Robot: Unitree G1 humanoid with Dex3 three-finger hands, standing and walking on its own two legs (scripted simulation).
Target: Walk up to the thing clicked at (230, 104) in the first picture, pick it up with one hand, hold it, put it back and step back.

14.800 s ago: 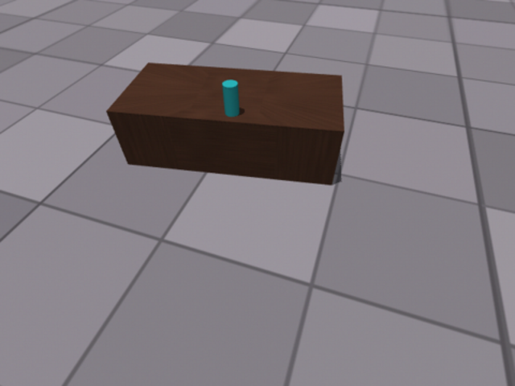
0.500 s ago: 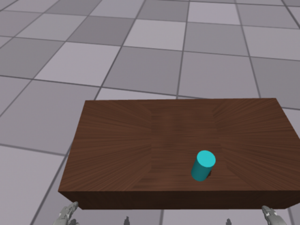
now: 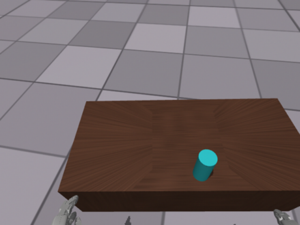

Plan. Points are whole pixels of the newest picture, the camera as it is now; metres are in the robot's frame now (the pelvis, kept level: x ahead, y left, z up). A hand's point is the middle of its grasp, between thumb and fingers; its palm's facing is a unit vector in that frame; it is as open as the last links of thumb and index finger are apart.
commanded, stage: go down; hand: right
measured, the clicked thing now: (204, 166) +0.43 -0.20 -0.28
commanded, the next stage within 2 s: approach in 1.74 s
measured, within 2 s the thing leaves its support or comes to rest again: neither
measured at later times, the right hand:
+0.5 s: hand (284, 196) +0.24 -0.33 -0.04, palm faces +0.19 +0.94 -0.28, open 17.5 cm
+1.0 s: hand (291, 176) +0.28 -0.36 -0.02, palm faces +0.20 +0.96 -0.18, open 17.7 cm
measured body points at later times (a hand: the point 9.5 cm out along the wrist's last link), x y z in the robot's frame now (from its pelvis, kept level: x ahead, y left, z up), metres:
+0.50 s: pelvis -0.02 +0.00 -0.01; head +0.03 -0.02 +0.44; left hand +0.12 +0.26 -0.08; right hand +0.22 -0.38 -0.02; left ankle -0.01 +0.14 -0.69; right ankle -0.02 -0.12 -0.69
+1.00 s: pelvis -0.03 +0.00 -0.01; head +0.06 -0.03 +0.43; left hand +0.07 +0.28 -0.10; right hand +0.27 -0.41 -0.01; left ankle -0.01 +0.14 -0.69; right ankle -0.02 -0.12 -0.69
